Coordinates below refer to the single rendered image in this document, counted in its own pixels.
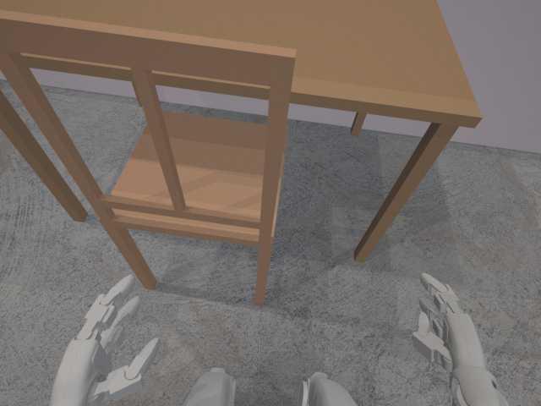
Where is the right robot hand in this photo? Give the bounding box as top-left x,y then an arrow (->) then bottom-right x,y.
413,272 -> 486,374

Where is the left robot thigh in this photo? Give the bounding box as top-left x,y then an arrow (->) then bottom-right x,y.
180,372 -> 237,406

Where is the robot thigh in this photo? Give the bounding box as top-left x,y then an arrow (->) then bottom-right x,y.
180,372 -> 237,406
297,377 -> 357,406

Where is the table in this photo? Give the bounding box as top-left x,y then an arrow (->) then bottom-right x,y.
0,0 -> 483,262

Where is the robot right forearm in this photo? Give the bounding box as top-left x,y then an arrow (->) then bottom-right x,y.
450,366 -> 509,406

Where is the right robot thigh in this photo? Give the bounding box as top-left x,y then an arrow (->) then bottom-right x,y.
297,377 -> 357,406

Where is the chair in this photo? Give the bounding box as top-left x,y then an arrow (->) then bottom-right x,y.
0,10 -> 297,306

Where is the left robot hand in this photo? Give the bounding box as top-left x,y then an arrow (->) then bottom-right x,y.
49,274 -> 161,406

